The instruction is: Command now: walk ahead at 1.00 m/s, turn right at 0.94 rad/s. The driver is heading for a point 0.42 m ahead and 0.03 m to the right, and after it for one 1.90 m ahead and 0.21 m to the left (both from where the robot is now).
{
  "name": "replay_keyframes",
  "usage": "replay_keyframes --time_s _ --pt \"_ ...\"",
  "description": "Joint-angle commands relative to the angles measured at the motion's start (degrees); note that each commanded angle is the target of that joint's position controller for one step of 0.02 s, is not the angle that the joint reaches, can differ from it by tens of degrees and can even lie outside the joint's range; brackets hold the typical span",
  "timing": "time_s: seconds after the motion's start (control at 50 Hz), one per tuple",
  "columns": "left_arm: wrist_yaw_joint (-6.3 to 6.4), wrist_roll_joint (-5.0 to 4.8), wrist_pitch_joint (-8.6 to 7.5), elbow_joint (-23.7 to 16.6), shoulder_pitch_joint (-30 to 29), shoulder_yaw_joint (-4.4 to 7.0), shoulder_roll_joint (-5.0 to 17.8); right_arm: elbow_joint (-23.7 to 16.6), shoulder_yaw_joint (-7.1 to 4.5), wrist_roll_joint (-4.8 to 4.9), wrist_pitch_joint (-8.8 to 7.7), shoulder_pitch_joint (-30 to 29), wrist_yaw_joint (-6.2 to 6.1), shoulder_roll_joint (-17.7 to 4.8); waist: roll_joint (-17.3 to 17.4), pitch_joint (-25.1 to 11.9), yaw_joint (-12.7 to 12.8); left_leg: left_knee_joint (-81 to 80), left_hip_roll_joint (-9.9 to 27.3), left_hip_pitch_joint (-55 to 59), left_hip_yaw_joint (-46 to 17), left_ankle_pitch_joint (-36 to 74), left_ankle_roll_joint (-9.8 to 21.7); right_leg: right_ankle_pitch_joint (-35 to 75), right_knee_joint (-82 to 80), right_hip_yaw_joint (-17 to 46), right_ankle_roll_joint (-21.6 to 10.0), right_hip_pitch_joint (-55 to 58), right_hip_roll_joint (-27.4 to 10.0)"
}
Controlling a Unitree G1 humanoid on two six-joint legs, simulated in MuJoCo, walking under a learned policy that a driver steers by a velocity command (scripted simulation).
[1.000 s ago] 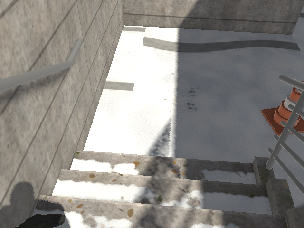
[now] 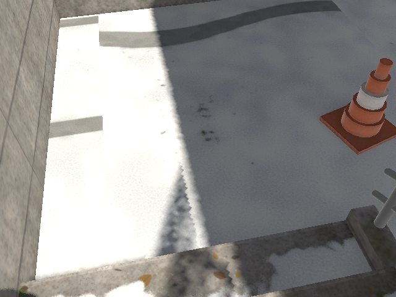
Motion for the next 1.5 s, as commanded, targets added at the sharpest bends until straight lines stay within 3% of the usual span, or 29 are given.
replay_keyframes --time_s 0.02,0.04,0.06,0.12,0.18,0.22,0.34,0.38,0.4,0.44,0.5,0.56,0.64,0.74,0.82,0.88,0.92,0.96,1.04,1.08,1.12,1.2,1.24,1.26,1.28,1.3,1.34,1.42,1.5 --pt "1.33 -2.12 0.49 8.5 32.4 3.36 10.0 -6.0 -1.61 -1.30 1.47 -16.1 -1.05 -7.4 -6.3 2.3 20.7 49.3 -3.0 -40.9 -6.2 3.1 2.0 0.1 -4.9 13.0 -8.3 37.5 -4.7" --pt "1.87 -2.65 -0.48 8.7 26.6 2.17 12.5 -12.6 -0.76 -0.20 0.51 -8.8 -0.71 -4.4 -11.9 -1.9 7.1 42.0 0.5 -55.1 -13.8 2.0 0.6 37.9 11.4 21.8 -7.6 47.1 -11.6" --pt "1.98 -3.84 -0.91 7.3 26.7 2.37 11.0 -14.5 -0.64 -1.37 0.24 -8.4 0.69 -8.1 0.7 -10.0 8.0 29.9 3.1 -58.8 -19.0 5.5 1.2 12.7 5.2 33.5 -13.3 51.5 -13.8" --pt "3.22 -0.39 -1.99 2.0 11.3 0.79 5.0 -14.0 -2.54 -1.79 0.28 -14.2 2.22 -10.7 9.5 3.7 0.1 -2.6 4.5 -51.8 -24.3 16.4 -3.4 -27.7 -9.2 47.0 -15.3 14.0 -15.7" --pt "3.00 0.33 -4.13 1.9 12.3 1.52 7.6 -13.2 -2.05 -0.44 2.52 -15.7 2.50 -7.0 6.0 2.2 -0.9 -14.7 0.9 -30.3 -19.6 41.6 -4.7 -10.2 -4.1 39.0 -12.1 -4.5 -8.4" --pt "3.72 -2.45 -4.98 3.7 12.2 0.23 1.7 -14.5 -1.97 0.48 1.43 -19.6 3.54 -6.2 4.7 0.2 0.1 -31.0 0.7 -20.2 -21.4 67.0 -3.2 -32.5 2.9 32.8 -5.4 -9.6 0.7" --pt "3.89 -1.14 -4.61 5.4 13.8 -0.03 3.0 -15.6 -0.84 2.58 1.16 -14.3 4.04 -3.5 -3.2 2.4 1.2 -42.1 -5.2 -5.8 -14.0 63.3 0.7 -21.7 22.2 26.1 -0.7 -6.4 3.9" --pt "3.32 -0.04 -4.41 4.4 5.9 0.55 4.7 -7.6 -3.33 3.33 1.69 11.5 2.10 -7.4 2.8 -4.4 -12.9 -52.0 -5.2 12.4 -11.0 63.5 3.0 1.2 50.3 20.1 0.2 -4.6 3.8" --pt "4.03 -0.33 -4.44 3.2 -0.3 0.61 2.2 -3.1 -4.31 2.65 1.99 22.9 2.12 -9.5 11.3 -2.1 -20.7 -57.2 2.0 18.6 -20.1 61.8 10.9 -25.1 87.6 16.6 2.7 -15.8 10.7" --pt "3.45 -2.16 -5.95 -5.7 7.6 -2.88 -8.7 -4.7 0.14 1.29 1.44 11.2 4.46 -3.4 20.8 -0.5 -0.3 -36.1 9.2 20.4 -38.9 85.1 9.1 -55.3 89.4 21.9 0.9 -43.8 11.9" --pt "2.87 3.68 -4.92 -5.0 -0.9 -1.93 0.7 -8.2 -1.70 0.55 -0.90 -2.4 3.92 -9.5 -1.6 6.0 4.1 -55.5 15.0 -5.7 -61.6 9.5 19.7 -40.8 61.6 20.2 6.9 -46.6 -3.3" --pt "1.53 1.09 -2.84 -6.6 -9.7 -1.88 1.2 -10.1 -1.41 0.50 -1.41 -4.4 2.04 -10.2 0.6 7.8 3.4 -58.4 5.2 -38.9 -51.9 23.3 19.0 -17.3 27.4 14.8 13.4 -11.1 -4.1" --pt "0.81 2.21 -3.43 -6.6 -12.6 -1.80 -1.3 -8.6 -1.13 3.41 -2.66 5.0 3.64 -4.4 0.8 2.7 -2.2 -43.8 -0.6 -18.0 -47.9 31.5 17.5 4.0 15.8 15.5 8.5 -17.8 -3.2" --pt "0.73 -1.71 -5.37 -10.0 -14.6 -2.91 -4.8 -6.2 -1.00 1.76 0.18 7.8 3.01 -4.0 7.2 3.1 -8.7 -34.0 -6.7 -15.1 -42.2 34.7 11.7 3.0 -8.3 11.2 11.8 1.5 2.2" --pt "2.36 -1.29 -6.51 -4.8 8.8 -0.50 -1.1 -4.8 -1.87 0.76 3.06 4.2 1.57 -7.6 5.0 -1.9 3.9 0.7 -8.6 -19.3 -37.9 38.0 12.8 8.4 -22.8 17.5 11.4 28.7 -6.2" --pt "1.09 0.16 -5.84 -0.8 26.5 1.07 3.5 -10.7 -1.60 5.12 2.09 5.4 0.38 -5.0 -8.4 -21.3 6.7 33.1 -4.8 -59.1 -26.1 1.0 9.9 34.6 13.8 28.7 4.3 71.5 -27.4" --pt "1.48 -0.08 -5.60 -1.8 21.8 2.16 0.5 -11.3 -2.36 -0.11 3.18 -5.6 1.86 -7.6 0.9 -17.2 8.2 27.7 0.9 -60.3 -21.5 12.8 9.5 -23.3 -3.5 34.9 -1.9 50.9 -23.3" --pt "1.65 0.07 -8.13 0.8 20.8 0.89 -2.8 -12.6 -3.82 -2.38 2.85 -14.2 4.10 -7.9 1.8 -1.2 6.5 13.9 4.1 -57.5 -25.4 24.1 8.9 -5.7 -1.7 34.2 -1.4 30.0 -24.0" --pt "3.29 -2.01 -8.40 2.6 13.7 1.74 2.5 -15.3 -2.93 -2.33 4.27 -17.7 7.49 -3.1 -4.8 2.5 -0.3 -10.3 3.0 -39.2 -17.9 43.5 5.4 -3.4 -6.0 18.5 3.3 7.5 -19.8" --pt "3.71 -2.02 -10.16 5.4 16.5 -0.24 -5.5 -17.4 -2.19 0.52 2.24 -23.6 8.93 -2.2 -0.6 2.4 -1.0 -31.7 3.1 -32.6 -18.6 74.1 7.8 -26.5 -3.0 7.9 9.3 2.1 -12.9" --pt "3.64 -2.07 -10.17 4.7 12.7 -0.54 -2.8 -16.0 -1.45 1.07 2.10 -23.5 10.20 -1.0 -1.1 2.7 -1.9 -36.0 -0.4 -15.7 -12.3 83.7 8.9 -33.8 -2.4 2.8 10.4 -6.1 -10.5" --pt "4.04 -0.09 -6.51 7.7 22.3 -0.83 2.9 -15.4 -1.66 -1.54 3.94 -25.6 7.45 -7.1 2.0 5.7 0.3 -43.2 -6.0 -14.2 -2.5 64.7 10.2 -3.3 18.1 -1.1 10.4 11.6 -12.7" --pt "4.66 0.77 -4.76 9.0 23.7 -0.01 7.0 -10.0 -3.43 -1.97 4.34 -8.5 5.82 -11.2 3.9 -1.9 -7.8 -47.9 -6.2 5.9 -6.7 54.9 13.5 6.3 49.7 0.4 10.3 7.6 -13.3" --pt "4.55 1.22 -3.81 8.0 17.8 0.14 4.7 -6.8 -4.86 -1.29 4.12 0.1 5.48 -14.3 10.1 -0.3 -13.0 -56.9 -1.5 16.1 -16.1 58.1 19.4 -38.4 78.6 -1.3 11.1 -6.4 -5.5" --pt "4.99 1.30 -4.63 1.6 15.7 -0.48 1.9 -5.3 -5.99 0.61 3.97 3.1 4.81 -21.5 14.8 -2.6 -7.9 -34.3 5.8 30.4 -22.4 90.8 18.9 -63.0 86.3 4.0 11.4 -28.2 -3.5" --pt "4.31 0.94 -5.31 -2.5 16.6 -1.19 3.5 -6.6 -5.58 1.27 3.65 4.9 4.74 -21.3 5.9 -12.1 -7.1 -36.3 11.8 41.1 -37.0 84.4 25.0 -59.0 80.4 10.9 11.3 -38.6 -6.3" --pt "3.27 1.04 -7.46 -5.9 11.3 -1.72 4.2 -10.0 -5.28 -0.01 3.09 -3.0 3.43 -18.9 1.5 -10.2 -3.6 -56.3 16.7 28.6 -57.0 28.4 27.5 -47.7 61.2 17.3 10.5 -43.0 -7.5" --pt "2.74 1.19 -3.70 -7.6 5.0 -0.54 4.7 -15.2 -3.22 -0.05 -0.54 -17.5 2.43 -14.2 -4.8 6.4 6.7 -62.2 11.2 -21.4 -52.4 42.7 26.0 -43.7 31.3 20.0 18.0 -14.8 -12.2" --pt "0.99 -1.69 -4.76 -5.9 3.6 -1.42 -0.1 -12.7 -3.27 3.22 -2.42 -14.1 3.57 -11.9 1.0 3.7 4.5 -63.0 0.1 -26.4 -32.4 48.6 17.4 -15.4 10.5 9.9 12.8 9.0 -7.0"
Keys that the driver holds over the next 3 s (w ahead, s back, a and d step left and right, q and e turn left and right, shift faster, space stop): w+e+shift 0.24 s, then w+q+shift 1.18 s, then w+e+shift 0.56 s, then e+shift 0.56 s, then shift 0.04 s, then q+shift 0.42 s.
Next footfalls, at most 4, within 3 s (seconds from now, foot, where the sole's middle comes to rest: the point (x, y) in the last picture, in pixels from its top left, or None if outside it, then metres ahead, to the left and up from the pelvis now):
0.40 left None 0.46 0.08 -0.98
0.84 right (242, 265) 0.80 -0.18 -1.15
1.26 left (192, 219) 1.16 0.04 -1.32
1.60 right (184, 160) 1.59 0.08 -1.32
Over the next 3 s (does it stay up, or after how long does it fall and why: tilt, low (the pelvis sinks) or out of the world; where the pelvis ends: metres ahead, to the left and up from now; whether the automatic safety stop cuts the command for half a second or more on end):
stays up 2.07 0.39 -0.55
